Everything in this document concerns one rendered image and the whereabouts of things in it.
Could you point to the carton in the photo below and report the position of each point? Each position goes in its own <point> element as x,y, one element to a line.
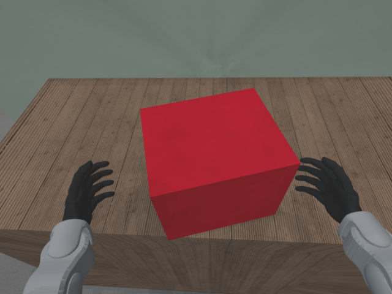
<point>215,161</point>

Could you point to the robot right forearm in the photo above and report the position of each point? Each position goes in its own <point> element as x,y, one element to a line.
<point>369,246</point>

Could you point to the pedestal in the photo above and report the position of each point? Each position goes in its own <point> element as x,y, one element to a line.
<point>295,251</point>

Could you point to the robot left forearm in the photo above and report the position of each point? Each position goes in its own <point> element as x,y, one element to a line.
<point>64,261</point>

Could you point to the right robot hand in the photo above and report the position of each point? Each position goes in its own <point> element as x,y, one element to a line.
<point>335,190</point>

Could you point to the left robot hand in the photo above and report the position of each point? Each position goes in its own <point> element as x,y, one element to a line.
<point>80,202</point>

